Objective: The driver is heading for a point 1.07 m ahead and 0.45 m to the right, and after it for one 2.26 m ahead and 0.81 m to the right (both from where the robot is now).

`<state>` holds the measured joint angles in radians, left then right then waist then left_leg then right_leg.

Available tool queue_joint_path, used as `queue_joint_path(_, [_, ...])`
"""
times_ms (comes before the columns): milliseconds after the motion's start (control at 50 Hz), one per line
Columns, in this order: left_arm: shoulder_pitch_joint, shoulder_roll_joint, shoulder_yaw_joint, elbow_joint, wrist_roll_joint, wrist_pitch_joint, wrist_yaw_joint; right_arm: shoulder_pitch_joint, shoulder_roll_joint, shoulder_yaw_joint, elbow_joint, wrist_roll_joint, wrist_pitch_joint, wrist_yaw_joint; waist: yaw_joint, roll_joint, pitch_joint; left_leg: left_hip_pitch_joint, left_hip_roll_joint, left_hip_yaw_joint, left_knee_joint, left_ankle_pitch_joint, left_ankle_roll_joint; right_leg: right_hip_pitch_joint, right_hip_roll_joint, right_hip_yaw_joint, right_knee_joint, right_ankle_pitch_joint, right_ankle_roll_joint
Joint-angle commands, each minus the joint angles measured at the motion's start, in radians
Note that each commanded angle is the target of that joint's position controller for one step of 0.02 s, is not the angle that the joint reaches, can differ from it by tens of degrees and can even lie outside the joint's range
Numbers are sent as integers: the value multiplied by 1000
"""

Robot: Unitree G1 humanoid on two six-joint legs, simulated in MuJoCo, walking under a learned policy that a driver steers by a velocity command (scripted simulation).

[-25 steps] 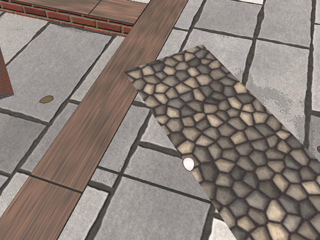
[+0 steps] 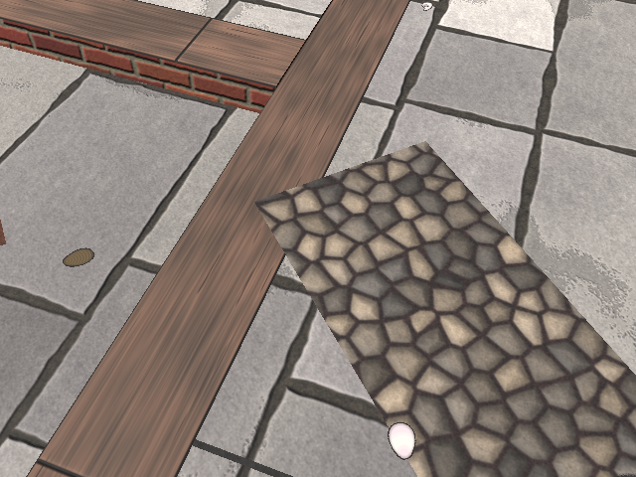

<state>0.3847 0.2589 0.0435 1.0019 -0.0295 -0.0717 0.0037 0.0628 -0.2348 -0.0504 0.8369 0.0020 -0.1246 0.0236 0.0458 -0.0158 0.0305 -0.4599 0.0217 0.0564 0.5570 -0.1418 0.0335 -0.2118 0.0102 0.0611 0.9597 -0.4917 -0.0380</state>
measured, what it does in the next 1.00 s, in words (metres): walks ahead, turning right: right foot, then left foot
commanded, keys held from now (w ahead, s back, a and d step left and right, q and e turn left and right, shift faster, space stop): w+e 1.00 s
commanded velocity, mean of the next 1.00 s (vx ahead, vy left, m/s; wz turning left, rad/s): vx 0.50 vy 0.00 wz -0.53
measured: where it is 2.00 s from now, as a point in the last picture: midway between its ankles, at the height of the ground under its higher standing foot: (527, 290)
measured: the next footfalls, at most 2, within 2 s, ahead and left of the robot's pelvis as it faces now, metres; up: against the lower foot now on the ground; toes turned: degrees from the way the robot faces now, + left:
right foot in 0.48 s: +0.39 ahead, -0.17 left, +0.00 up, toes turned -20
left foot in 1.00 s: +0.75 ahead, -0.13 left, +0.00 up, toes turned -37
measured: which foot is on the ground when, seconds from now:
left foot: down 0.00-0.50, up 0.52-0.98, down 1.00-1.00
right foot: up 0.00-0.46, down 0.48-1.00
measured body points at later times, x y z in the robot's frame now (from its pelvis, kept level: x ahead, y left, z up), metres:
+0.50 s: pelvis +0.26 -0.05 -0.01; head +0.30 -0.07 +0.43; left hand +0.52 +0.13 -0.11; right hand +0.19 -0.33 -0.15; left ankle +0.10 +0.11 -0.71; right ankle +0.36 -0.16 -0.73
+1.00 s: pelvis +0.54 -0.14 +0.00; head +0.56 -0.16 +0.44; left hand +0.72 +0.10 -0.12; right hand +0.62 -0.47 -0.07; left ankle +0.71 -0.11 -0.73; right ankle +0.36 -0.16 -0.72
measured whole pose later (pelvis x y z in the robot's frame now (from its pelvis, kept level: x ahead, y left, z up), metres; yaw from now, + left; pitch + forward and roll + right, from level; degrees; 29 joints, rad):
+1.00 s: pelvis +0.54 -0.14 +0.00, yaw -34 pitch +3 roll +1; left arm 0.40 0.28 0.09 0.79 -0.02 -0.04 0.02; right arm 0.00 -0.26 -0.05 0.72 0.00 -0.14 0.02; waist 0.08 0.02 0.00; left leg -0.47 -0.02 -0.03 0.46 -0.04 0.02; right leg -0.06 0.10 0.23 0.54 -0.49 -0.07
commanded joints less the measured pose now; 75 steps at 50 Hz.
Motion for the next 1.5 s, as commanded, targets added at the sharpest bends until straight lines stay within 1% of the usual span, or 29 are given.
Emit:
queue_joint_path(20, [-49, 122, 27, -93, -22, -33, 9, 218, -133, -34, 15, -4, -2, -7, -115, 101, -161, 554, 332, -434, -286, -56, 148, -508, -92, 59, 321, 110, -23])
queue_joint_path(80, [-34, 64, 38, -91, -11, 2, 8, 142, -80, -25, 27, -17, -7, -6, -47, 122, -67, 349, 250, -210, -381, 57, 125, -389, -150, 55, 223, 230, -17])
queue_joint_path(140, [-74, 39, 42, -121, -6, 30, 6, 159, -109, -37, 48, -17, -12, -19, -33, 89, -16, 318, 249, -95, -418, 166, 141, -448, -158, 51, 177, 303, -6])
queue_joint_path(280, [-286, 19, 32, -211, 10, 25, -27, 214, -156, -52, 66, -12, 8, -49, -85, 54, 52, 387, 241, 85, -447, 203, 124, -501, -138, -28, -170, 546, 4])
queue_joint_path(380, [-407, 20, 27, -289, 5, 25, -60, 277, -182, -64, 84, 8, 41, -52, -111, 57, 82, 551, 286, 148, -363, 335, 106, -527, -110, -105, -288, 445, -37])
queue_joint_path(420, [-380, 50, 41, -305, 3, 28, -68, 251, -212, -72, 72, 15, 53, -55, -70, 90, 36, 574, 287, 179, -255, 639, 85, -417, -52, -163, -300, 353, -72])
queue_joint_path(460, [-203, 117, 78, -276, -3, 32, -65, 215, -240, -78, 57, 22, 68, -58, 42, 115, -75, 544, 264, 204, 15, 883, 56, -163, 33, -209, -327, 299, -123])
queue_joint_path(480, [-36, 184, 115, -232, -3, 35, -50, 205, -234, -72, 48, 22, 68, -58, 125, 80, -161, 408, 221, 216, 258, 764, 15, 108, 60, -172, -399, 359, -163])
queue_joint_path(500, [41, 282, 136, -209, -2, 43, -27, 233, -130, -41, 18, -22, 56, -53, 91, -149, -221, 97, 132, 201, 594, 10, -30, 369, -157, 170, -404, 422, -225])
queue_joint_path(520, [11, 322, 131, -249, 10, 24, -36, 290, -61, -14, -39, -4, 13, -38, 8, -250, -390, -232, -66, -32, 868, -487, -63, 620, -352, 773, -605, 184, -437])
queue_joint_path(540, [28, 229, 105, -247, 16, 13, -44, 143, -153, -33, -59, 40, -23, -26, 78, -87, -339, -349, -16, -153, 896, -418, -35, 599, -340, 730, -691, 184, -370])
queue_joint_path(560, [-17, 187, 94, -244, 14, 1, -43, 97, -158, -34, -77, 54, -38, -23, 55, -65, -210, -387, 26, -141, 832, -321, -8, 480, -308, 573, -685, 254, -328])
queue_joint_path(580, [-100, 153, 83, -263, 9, -5, -43, 105, -152, -35, -56, 33, -39, -33, 1, 31, -139, -319, 75, -143, 747, -241, -7, 318, -259, 448, -681, 358, -289])
queue_joint_path(620, [-183, 109, 66, -291, 21, -7, -34, 137, -169, -51, -46, 3, -13, -37, -61, 11, -98, -175, 118, -147, 630, -173, -25, 118, -198, 319, -711, 497, -261])
queue_joint_path(700, [-128, 158, 77, -284, 13, -12, -7, 68, -125, -44, -86, -18, 20, -42, -58, 0, -59, -173, 97, -111, 433, -51, -83, 16, -153, 224, -745, 629, -258])
queue_joint_path(800, [-55, 161, 76, -272, 6, 3, 11, -112, -92, -27, -146, -7, 11, -27, 12, -62, -23, -125, 21, -100, 67, 223, -89, -10, -93, 185, -725, 497, -188])
queue_joint_path(880, [-4, 158, 76, -254, 0, 12, 14, -180, -119, -29, -185, 5, -6, -7, 36, -77, -17, -94, -10, -119, -50, 221, -68, 66, -131, 270, -654, 448, -174])
queue_joint_path(940, [-13, 164, 79, -260, 4, 24, 23, -137, -153, -40, -187, 9, -22, 3, 3, -111, -28, -27, -22, -126, -93, 100, -36, 131, -160, 351, -568, 487, -157])
queue_joint_path(980, [-54, 129, 66, -283, 9, 25, 20, 43, -198, -64, -147, -4, -33, -6, -92, -113, -127, 250, -4, -117, -133, 110, 20, 84, -89, 320, -392, 605, -112])
queue_joint_path(1000, [-62, 80, 46, -309, 26, 22, 14, 210, -254, -78, -134, -20, -32, -16, -161, -18, -276, 530, 163, -274, -99, 72, 85, -58, -25, 238, -116, 467, -73])
queue_joint_path(1020, [100, 14, 26, -331, -4, 12, 12, 301, -320, -95, -97, -29, -18, -12, -88, 341, -406, 864, 394, -749, -182, -111, 255, -431, 113, 127, 207, -80, -3])
queue_joint_path(1040, [101, 122, 40, -304, -19, 11, 15, 283, -222, -74, -111, -3, -11, -7, -106, 267, -350, 835, 411, -846, -234, -336, 242, -563, 25, 150, 346, -91, 7])
queue_joint_path(1060, [-13, 183, 56, -316, -12, 17, 14, 234, -154, -56, -126, 2, -3, -13, -134, 156, -209, 702, 363, -675, -252, -338, 191, -596, -12, 128, 375, 5, 14])
queue_joint_path(1100, [-111, 152, 55, -341, 15, 18, 13, 161, -126, -40, -117, -13, 11, -10, -98, 69, -64, 445, 274, -463, -298, -126, 160, -531, -69, 89, 301, 124, 18])
queue_joint_path(1200, [-124, 66, 37, -359, 12, 26, 2, 171, -147, -45, -73, -3, -7, -2, -49, 102, -28, 317, 226, -264, -400, 78, 193, -465, -110, 52, 95, 197, 20])
queue_joint_path(1320, [-306, 41, 12, -397, 15, 2, -23, 224, -201, -53, -39, 15, 15, -10, -103, 84, -8, 332, 183, -104, -412, 174, 161, -397, -104, -38, -260, 469, 30])
queue_joint_path(1420, [-405, 72, 18, -439, 5, -5, -41, 300, -232, -56, 4, 30, 43, -11, -118, 113, 16, 439, 245, -117, -355, 200, 137, -358, -67, -67, -395, 397, -4])
queue_joint_path(1480, [-176, 150, 61, -372, 20, -7, -34, 284, -225, -48, 12, 35, 56, -21, 20, 97, -119, 405, 187, -36, -68, 515, 80, 13, -1, -117, -489, 405, -70])
queue_joint_path(1500, [4, 221, 86, -337, 29, -2, -21, 276, -178, -26, -12, 12, 52, -25, 94, 14, -253, 221, 139, 11, 214, 331, 35, 299, -151, 52, -455, 436, -130])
